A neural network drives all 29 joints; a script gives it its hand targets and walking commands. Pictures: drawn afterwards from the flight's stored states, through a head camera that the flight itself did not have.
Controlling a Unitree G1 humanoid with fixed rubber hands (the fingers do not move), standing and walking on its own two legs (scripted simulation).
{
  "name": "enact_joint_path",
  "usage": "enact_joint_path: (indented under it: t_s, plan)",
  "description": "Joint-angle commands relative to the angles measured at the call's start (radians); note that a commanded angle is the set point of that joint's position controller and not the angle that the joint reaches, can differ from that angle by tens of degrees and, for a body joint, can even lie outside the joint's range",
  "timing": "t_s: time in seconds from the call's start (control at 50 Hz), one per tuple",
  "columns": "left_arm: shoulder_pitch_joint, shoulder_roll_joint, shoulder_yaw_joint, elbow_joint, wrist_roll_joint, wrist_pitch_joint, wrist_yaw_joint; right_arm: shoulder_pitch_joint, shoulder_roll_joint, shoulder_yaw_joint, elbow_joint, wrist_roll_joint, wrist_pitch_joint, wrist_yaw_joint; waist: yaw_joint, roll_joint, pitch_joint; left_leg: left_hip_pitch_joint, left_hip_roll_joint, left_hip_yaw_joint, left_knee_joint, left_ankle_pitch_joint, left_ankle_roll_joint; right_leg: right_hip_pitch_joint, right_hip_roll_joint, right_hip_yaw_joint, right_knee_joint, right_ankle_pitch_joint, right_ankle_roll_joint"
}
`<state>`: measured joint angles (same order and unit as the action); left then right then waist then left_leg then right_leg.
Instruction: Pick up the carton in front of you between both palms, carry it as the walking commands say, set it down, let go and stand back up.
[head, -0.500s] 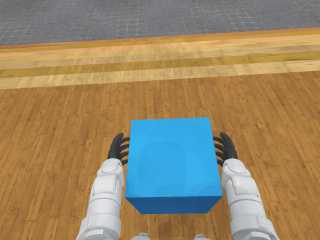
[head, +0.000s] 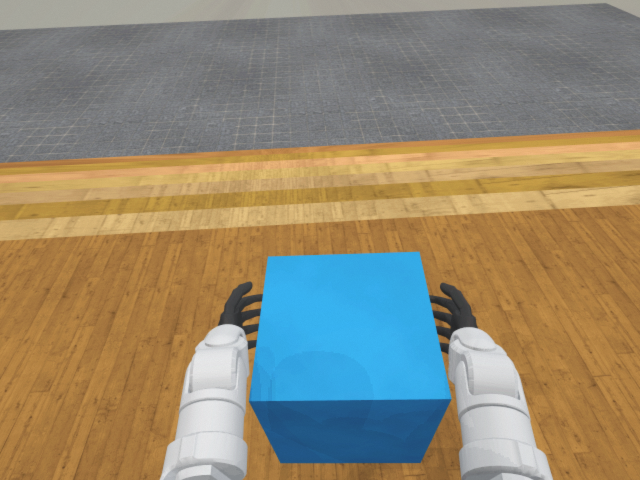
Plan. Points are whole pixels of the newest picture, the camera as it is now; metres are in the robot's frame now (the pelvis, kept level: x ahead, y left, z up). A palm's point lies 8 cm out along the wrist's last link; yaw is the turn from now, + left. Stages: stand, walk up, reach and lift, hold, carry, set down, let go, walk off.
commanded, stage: reach and lift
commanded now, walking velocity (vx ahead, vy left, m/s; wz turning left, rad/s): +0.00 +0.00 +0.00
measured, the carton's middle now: (346, 362) +0.30 +0.00 -0.05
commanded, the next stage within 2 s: hold in 0.76 s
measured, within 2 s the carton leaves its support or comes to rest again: neither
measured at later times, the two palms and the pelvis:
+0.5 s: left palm (232, 324) +0.31 +0.15 +0.04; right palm (462, 328) +0.31 -0.15 +0.04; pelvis +0.02 +0.00 +0.01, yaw +0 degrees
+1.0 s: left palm (227, 324) +0.30 +0.15 +0.06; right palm (468, 327) +0.30 -0.15 +0.06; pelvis +0.01 +0.00 +0.01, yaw +0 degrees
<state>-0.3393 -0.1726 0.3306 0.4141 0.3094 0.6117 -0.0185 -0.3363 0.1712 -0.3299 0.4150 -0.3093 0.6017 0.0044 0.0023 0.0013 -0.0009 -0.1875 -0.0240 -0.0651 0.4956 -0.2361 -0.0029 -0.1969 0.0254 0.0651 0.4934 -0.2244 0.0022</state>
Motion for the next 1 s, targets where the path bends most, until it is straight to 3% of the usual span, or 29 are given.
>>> enact_joint_path:
  t_s: [0.0,0.48,0.72,0.84,0.98]
  plan:
    - [-0.568,-0.958,-0.544,0.016,-0.22,-0.031,-0.241,-0.571,0.961,0.546,0.02,0.223,-0.021,0.256,0.0,0.003,-0.225,0.033,-0.05,-0.006,-0.1,0.017,0.017,0.067,0.052,0.005,-0.092,0.007,-0.015]
    - [-0.388,-0.918,-0.599,-0.125,-0.249,0.017,-0.222,-0.396,0.917,0.606,-0.134,0.256,0.026,0.237,0.0,-0.001,-0.255,0.146,-0.064,-0.015,-0.145,0.26,-0.001,0.182,0.064,0.013,-0.139,0.254,0.001]
    - [-0.367,-0.905,-0.624,-0.18,-0.267,0.045,-0.218,-0.373,0.908,0.627,-0.187,0.274,0.054,0.232,0.0,-0.001,-0.229,0.155,-0.064,-0.016,-0.156,0.258,0.0,0.192,0.063,0.014,-0.149,0.254,0.004]
    - [-0.34,-0.902,-0.692,-0.284,-0.308,0.086,-0.208,-0.35,0.906,0.7,-0.293,0.317,0.095,0.223,0.0,0.001,-0.272,0.199,-0.062,-0.023,-0.168,0.326,-0.003,0.236,0.064,0.018,-0.162,0.317,0.008]
    - [-0.36,-0.857,-0.626,-0.235,-0.271,0.125,-0.208,-0.367,0.86,0.634,-0.241,0.279,0.135,0.224,0.0,0.001,-0.125,0.138,-0.055,-0.01,-0.194,0.124,0.005,0.174,0.056,0.009,-0.187,0.116,-0.003]
